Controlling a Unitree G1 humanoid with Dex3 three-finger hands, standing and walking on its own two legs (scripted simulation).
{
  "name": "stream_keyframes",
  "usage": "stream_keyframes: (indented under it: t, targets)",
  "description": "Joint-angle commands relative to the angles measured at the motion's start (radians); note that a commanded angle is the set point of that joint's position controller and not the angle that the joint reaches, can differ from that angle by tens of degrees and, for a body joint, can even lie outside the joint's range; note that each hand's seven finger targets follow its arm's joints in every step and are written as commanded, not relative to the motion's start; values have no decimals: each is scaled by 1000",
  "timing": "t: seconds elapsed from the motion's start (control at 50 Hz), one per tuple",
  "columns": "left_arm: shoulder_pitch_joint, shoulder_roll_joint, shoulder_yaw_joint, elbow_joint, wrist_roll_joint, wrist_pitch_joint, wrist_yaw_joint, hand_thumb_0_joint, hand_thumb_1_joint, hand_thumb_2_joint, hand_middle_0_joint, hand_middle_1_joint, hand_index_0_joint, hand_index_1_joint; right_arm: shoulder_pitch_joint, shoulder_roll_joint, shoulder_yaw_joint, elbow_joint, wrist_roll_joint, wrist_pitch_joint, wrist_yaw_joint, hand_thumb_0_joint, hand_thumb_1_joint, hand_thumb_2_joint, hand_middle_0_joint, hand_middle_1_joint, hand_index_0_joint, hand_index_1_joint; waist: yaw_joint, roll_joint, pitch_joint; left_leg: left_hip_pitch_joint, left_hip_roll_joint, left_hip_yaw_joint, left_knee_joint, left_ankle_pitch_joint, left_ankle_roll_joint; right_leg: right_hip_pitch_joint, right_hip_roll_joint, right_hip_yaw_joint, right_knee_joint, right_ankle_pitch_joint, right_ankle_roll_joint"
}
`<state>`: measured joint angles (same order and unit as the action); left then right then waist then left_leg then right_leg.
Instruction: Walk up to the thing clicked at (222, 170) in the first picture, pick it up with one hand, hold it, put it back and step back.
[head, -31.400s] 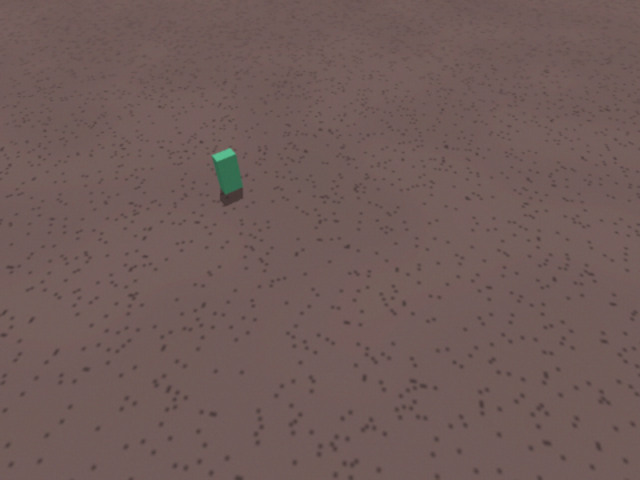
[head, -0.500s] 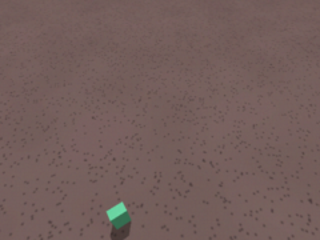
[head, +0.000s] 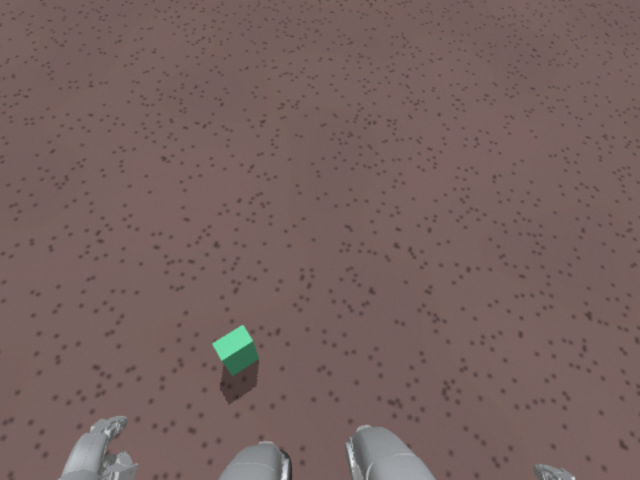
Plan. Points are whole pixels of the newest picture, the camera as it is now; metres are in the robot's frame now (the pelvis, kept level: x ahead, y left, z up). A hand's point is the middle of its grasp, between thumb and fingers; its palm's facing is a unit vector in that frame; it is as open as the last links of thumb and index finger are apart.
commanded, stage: step back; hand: left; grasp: from the side
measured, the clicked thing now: (237, 351) +0.42 +0.21 -0.67
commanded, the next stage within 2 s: none
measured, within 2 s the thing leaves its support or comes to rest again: neither
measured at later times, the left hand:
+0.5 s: hand out of the picture +0.01 +0.26 -0.14, palm faces +0.00 -0.91 -0.40, open 7.4 cm
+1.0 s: hand out of the picture -0.20 +0.24 -0.15, palm faces -0.07 -0.91 -0.40, open 7.4 cm
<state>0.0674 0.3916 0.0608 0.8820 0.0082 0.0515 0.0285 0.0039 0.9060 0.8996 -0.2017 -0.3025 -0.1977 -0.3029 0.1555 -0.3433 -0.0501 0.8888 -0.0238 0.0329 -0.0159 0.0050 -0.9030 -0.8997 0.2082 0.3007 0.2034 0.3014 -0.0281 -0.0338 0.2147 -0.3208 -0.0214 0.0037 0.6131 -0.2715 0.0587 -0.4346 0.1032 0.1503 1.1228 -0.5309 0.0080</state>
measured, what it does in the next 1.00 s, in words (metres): walks backwards: right foot, then left foot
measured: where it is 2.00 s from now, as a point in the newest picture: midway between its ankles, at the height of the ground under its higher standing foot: outside the picture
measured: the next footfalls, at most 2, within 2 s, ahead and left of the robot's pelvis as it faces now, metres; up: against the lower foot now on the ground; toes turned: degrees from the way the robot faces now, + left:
right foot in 0.18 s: -0.03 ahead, -0.14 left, +0.00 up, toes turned +1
left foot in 0.52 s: -0.11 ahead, +0.11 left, +0.00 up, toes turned -1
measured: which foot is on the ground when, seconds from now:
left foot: down 0.00-0.20, up 0.22-0.50, down 0.52-0.96, up 0.98-1.00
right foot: up 0.00-0.16, down 0.18-0.54, up 0.56-0.92, down 0.94-1.00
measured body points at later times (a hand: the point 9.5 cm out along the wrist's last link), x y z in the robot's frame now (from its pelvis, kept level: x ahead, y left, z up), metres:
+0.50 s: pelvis -0.12 -0.01 -0.01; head -0.05 -0.01 +0.44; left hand +0.01 +0.30 -0.11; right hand -0.03 -0.33 -0.13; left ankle -0.14 +0.11 -0.71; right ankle -0.07 -0.14 -0.73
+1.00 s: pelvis -0.28 -0.03 -0.02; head -0.23 -0.05 +0.43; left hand -0.20 +0.28 -0.13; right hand -0.16 -0.35 -0.13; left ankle -0.16 +0.10 -0.71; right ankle -0.31 -0.15 -0.73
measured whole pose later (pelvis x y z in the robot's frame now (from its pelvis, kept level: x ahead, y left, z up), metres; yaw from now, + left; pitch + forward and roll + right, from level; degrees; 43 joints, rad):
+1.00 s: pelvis -0.28 -0.03 -0.02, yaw -3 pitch -3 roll -1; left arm 0.22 0.36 0.08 0.85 0.03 0.04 -0.01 0.01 0.91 0.90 -0.20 -0.30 -0.20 -0.30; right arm 0.10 -0.41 -0.05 0.81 -0.01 0.06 -0.02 0.00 -0.90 -0.90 0.21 0.30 0.20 0.30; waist 0.01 0.05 0.18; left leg -0.52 0.02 -0.07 0.81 -0.36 -0.01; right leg -0.25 0.04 0.02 0.72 -0.43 -0.01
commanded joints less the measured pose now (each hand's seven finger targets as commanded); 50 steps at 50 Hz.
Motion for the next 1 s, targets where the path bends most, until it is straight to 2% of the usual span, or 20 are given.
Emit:
stream_keyframes:
  t: [0.0,0.1,0.14,0.16,0.18,0.2,0.26,0.3,0.42,0.48,0.5,0.54,0.62,0.74,0.82,0.9,0.92,0.94,0.96,0.98]
  targets:
    - [24,170,60,-89,5,-22,4,0,900,900,-200,-300,-200,-300,60,-272,-78,-93,-1,-28,-19,0,-900,-900,200,300,200,300,-28,147,-267,303,275,-290,-113,600,207,-52,-40,-6,-117,-3,11]
    - [128,152,68,-68,9,-32,-10,0,900,900,-200,-300,-200,-300,1,-291,-70,-123,3,-18,-13,0,-900,-900,200,300,200,300,8,178,-331,215,259,-265,-73,449,166,128,-85,-103,-430,95,-15]
    - [216,140,69,-38,17,-41,-11,0,900,900,-200,-300,-200,-300,-39,-289,-64,-127,16,-8,-9,0,-900,-900,200,300,200,300,57,160,-344,110,209,-201,-2,356,100,281,-86,-131,-677,303,-46]
    - [199,191,80,-52,32,-48,-9,0,900,900,-200,-300,-200,-300,-29,-252,-51,-126,26,-7,-7,0,-900,-900,200,300,200,300,44,63,-320,-50,152,-178,40,211,37,353,-170,13,-688,361,-81]
    - [156,281,103,-76,26,-48,-13,0,900,900,-200,-300,-200,-300,-51,-216,-42,-141,34,-8,-4,0,-900,-900,200,300,200,300,47,-147,-250,-208,-36,-78,214,-77,-35,318,-356,279,-738,429,-208]
    - [113,346,112,-111,29,-49,-12,0,900,900,-200,-300,-200,-300,-75,-234,-53,-133,24,0,-18,0,-900,-900,200,300,200,300,83,-243,-205,-173,-86,-114,476,-361,-55,134,-533,457,-794,513,-357]
    - [-21,226,86,-153,17,-54,0,0,900,900,-200,-300,-200,-300,38,-238,-52,-79,36,-2,-16,0,-900,-900,200,300,200,300,-8,-81,-161,-164,-112,-195,626,-235,-53,131,-360,152,-707,698,-257]
    - [-17,203,83,-170,25,-50,3,0,900,900,-200,-300,-200,-300,53,-240,-45,-77,26,-9,-18,0,-900,-900,200,300,200,300,12,-97,-182,-162,-108,-163,599,-221,-68,188,-319,79,-671,722,-229]
    - [101,213,75,-175,27,-34,8,0,900,900,-200,-300,-200,-300,26,-220,-41,-106,15,-17,-10,0,-900,-900,200,300,200,300,77,-155,-254,-99,-25,-54,157,-237,-66,370,-340,82,-600,756,-220]
    - [41,222,67,-200,7,-18,-2,0,900,900,-200,-300,-200,-300,140,-219,-55,-66,3,-31,-5,0,-900,-900,200,300,200,300,1,-120,-296,99,-6,-9,-194,70,-39,270,-293,37,-484,659,-153]
    - [65,189,56,-203,3,-12,-5,0,900,900,-200,-300,-200,-300,120,-270,-73,-74,-12,-36,-5,0,-900,-900,200,300,200,300,16,3,-293,169,103,-189,-205,176,-1,132,-216,13,-406,480,-92]
    - [15,186,70,-208,6,-12,14,0,900,900,-200,-300,-200,-300,62,-422,-98,-113,-11,-35,6,0,-900,-900,200,300,200,300,-37,260,-265,67,433,-565,-271,422,240,-20,1,0,-48,-161,-27]
    - [128,187,75,-144,-6,-11,7,0,900,900,-200,-300,-200,-300,-66,-288,-64,-130,-11,-39,-14,0,-900,-900,200,300,200,300,61,156,-210,95,270,-266,-189,439,155,-77,3,55,162,24,-31]
    - [114,176,77,-155,9,-19,-5,0,900,900,-200,-300,-200,-300,31,-273,-69,-132,-1,-39,-21,0,-900,-900,200,300,200,300,-13,170,-257,277,292,-253,-130,522,214,-94,-31,4,4,-1,29]
    - [158,169,76,-136,7,-19,-13,0,900,900,-200,-300,-200,-300,5,-304,-75,-155,-9,-25,-17,0,-900,-900,200,300,200,300,-4,218,-284,200,288,-238,-133,397,196,54,-69,-75,-236,5,15]
    - [338,165,85,-45,18,-27,-24,0,900,900,-200,-300,-200,-300,-73,-306,-71,-171,9,-1,-11,0,-900,-900,200,300,200,300,79,212,-325,-10,219,-176,-50,156,81,327,-92,-147,-671,250,-39]
    - [291,226,100,-63,39,-33,-25,0,900,900,-200,-300,-200,-300,-40,-256,-59,-173,13,4,-9,0,-900,-900,200,300,200,300,53,49,-258,-197,112,-146,63,-26,13,346,-186,66,-727,157,-78]
    - [224,345,130,-111,35,-31,-25,0,900,900,-200,-300,-200,-300,-83,-207,-48,-201,22,-3,-18,0,-900,-900,200,300,200,300,82,-231,-202,-300,-88,-73,287,-272,-52,206,-424,361,-815,197,-216]
    - [156,396,133,-151,38,-35,-18,0,900,900,-200,-300,-200,-300,-101,-256,-67,-191,15,0,-30,0,-900,-900,200,300,200,300,104,-249,-152,-219,-50,-176,520,-348,-72,-6,-564,505,-870,218,-337]
    - [102,326,111,-163,28,-41,-14,0,900,900,-200,-300,-200,-300,-78,-274,-71,-165,18,1,-28,0,-900,-900,200,300,200,300,62,-123,-113,-174,-54,-220,602,-291,-70,-70,-499,362,-836,281,-303]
